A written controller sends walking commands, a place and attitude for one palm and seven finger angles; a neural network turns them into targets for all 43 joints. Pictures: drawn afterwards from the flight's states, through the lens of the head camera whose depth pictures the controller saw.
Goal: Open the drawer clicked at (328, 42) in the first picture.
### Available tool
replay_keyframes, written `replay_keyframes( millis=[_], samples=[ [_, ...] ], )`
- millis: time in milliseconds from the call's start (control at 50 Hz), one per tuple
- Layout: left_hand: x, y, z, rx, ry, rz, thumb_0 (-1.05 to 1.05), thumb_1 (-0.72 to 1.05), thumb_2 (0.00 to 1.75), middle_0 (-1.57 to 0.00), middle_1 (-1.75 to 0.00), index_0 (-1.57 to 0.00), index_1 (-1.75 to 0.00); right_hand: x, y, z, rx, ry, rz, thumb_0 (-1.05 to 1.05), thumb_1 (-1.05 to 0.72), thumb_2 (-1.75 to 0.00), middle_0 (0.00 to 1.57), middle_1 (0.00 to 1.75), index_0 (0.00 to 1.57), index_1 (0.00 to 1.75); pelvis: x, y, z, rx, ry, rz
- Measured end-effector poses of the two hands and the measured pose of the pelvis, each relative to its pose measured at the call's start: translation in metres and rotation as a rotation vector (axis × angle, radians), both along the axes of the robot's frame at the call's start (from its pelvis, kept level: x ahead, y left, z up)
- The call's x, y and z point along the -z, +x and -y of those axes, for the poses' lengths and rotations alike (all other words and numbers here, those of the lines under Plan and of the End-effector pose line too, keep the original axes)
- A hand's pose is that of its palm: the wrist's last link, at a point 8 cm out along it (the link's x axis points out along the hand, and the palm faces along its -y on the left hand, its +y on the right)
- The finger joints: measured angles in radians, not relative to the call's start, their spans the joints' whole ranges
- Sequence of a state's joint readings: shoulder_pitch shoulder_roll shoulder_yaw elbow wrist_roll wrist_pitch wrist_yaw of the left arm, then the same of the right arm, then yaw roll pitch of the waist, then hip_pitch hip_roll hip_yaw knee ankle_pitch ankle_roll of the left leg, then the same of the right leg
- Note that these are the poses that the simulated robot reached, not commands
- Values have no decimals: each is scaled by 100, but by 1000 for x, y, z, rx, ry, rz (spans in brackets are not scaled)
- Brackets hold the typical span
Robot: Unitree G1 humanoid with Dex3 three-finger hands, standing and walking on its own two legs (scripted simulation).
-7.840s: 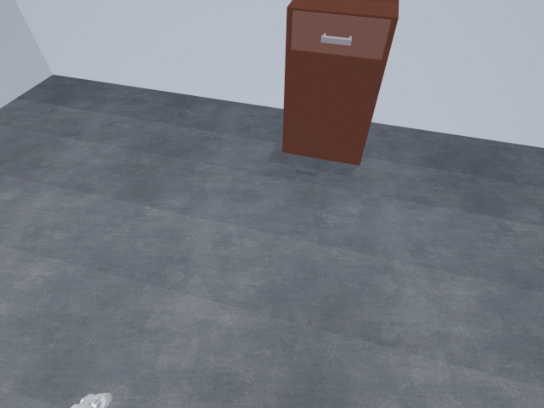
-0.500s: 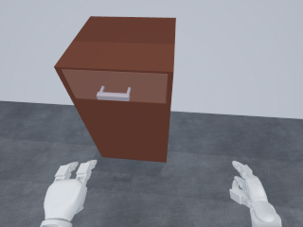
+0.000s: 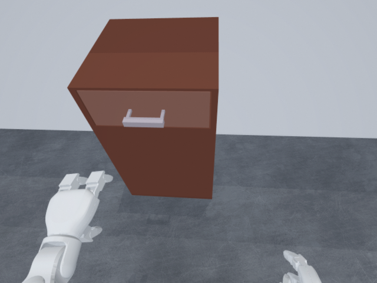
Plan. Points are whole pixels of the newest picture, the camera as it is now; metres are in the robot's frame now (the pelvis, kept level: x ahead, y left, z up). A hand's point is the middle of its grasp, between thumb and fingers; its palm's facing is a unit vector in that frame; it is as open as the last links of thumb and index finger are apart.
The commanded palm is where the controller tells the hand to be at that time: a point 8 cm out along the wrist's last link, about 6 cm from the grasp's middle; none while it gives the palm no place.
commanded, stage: raise the hand with hooked fingers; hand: left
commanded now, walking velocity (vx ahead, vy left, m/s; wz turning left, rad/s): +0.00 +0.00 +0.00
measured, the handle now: (144, 117) +0.58 +0.20 -0.05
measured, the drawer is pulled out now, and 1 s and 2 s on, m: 0.00 0.00 0.00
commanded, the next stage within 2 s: move the hooked fingers above the handle in 1.00 s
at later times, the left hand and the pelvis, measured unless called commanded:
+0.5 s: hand (73, 174) +0.30 +0.26 +0.08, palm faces +0.04 -0.07 -1.00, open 13.7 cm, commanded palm +0.28 +0.26 +0.14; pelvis +0.01 +0.02 +0.02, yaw +1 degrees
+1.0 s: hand (81, 167) +0.31 +0.24 +0.09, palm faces +0.04 -0.08 -1.00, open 13.8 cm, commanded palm +0.28 +0.25 +0.15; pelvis +0.01 +0.01 +0.02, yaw +1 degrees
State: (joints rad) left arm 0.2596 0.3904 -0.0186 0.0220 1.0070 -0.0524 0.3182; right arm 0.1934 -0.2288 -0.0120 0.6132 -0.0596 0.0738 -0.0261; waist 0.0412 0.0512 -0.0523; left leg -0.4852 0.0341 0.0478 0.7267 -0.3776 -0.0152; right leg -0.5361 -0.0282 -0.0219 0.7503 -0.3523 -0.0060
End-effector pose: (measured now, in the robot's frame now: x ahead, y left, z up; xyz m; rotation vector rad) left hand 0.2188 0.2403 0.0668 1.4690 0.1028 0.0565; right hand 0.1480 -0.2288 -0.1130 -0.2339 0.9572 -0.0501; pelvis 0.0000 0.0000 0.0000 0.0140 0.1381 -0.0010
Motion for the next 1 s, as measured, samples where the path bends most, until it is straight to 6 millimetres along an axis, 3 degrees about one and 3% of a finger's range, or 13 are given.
replay_keyframes(
  millis=[160, 320, 440, 560, 680, 860, 1000],
  samples=[
    [-17, 17, -16, -21, 12, 93, 0, -14, 45, -30, -97, -30, -97, -13, 20, 9, 22, -44, 43, 1, -90, -90, 20, 30, 20, 30, -2, 5, -13, -6, -8, 15],
    [-44, 39, -16, -18, 15, 96, 0, -32, 37, -31, -109, -31, -109, -34, 57, -20, -17, 14, 143, 1, -90, -90, 20, 30, 20, 30, -11, 9, -18, -7, -9, 55],
    [-61, 50, -20, -15, 21, 70, 0, -43, 32, -32, -116, -32, -116, -42, 70, -42, -66, 57, 159, 1, -90, -90, 20, 30, 20, 30, -17, 11, -16, -13, -10, 79],
    [-76, 60, -22, 8, 34, 57, 0, -47, 30, -32, -119, -32, -119, -39, 66, -45, -84, 64, 124, 1, -90, -90, 20, 30, 20, 30, -21, 11, -14, -24, -12, 91],
    [-87, 73, -21, 32, 33, 47, 0, -49, 30, -32, -120, -32, -120, -32, 50, -32, -57, 48, 70, 1, -90, -90, 20, 30, 20, 30, -23, 11, -11, -24, -11, 91],
    [-79, 69, -10, 79, 11, 27, 0, -49, 30, -32, -120, -32, -120, -28, 27, -3, -1, 9, 15, 1, -90, -90, 20, 30, 20, 30, -25, 9, -9, -13, -7, 80],
    [-78, 65, -8, 70, 25, 71, 0, -49, 30, -32, -120, -32, -120, -26, 23, 3, 18, 5, 12, 1, -90, -90, 20, 30, 20, 30, -24, 6, -6, -13, -5, 79]
  ],
)
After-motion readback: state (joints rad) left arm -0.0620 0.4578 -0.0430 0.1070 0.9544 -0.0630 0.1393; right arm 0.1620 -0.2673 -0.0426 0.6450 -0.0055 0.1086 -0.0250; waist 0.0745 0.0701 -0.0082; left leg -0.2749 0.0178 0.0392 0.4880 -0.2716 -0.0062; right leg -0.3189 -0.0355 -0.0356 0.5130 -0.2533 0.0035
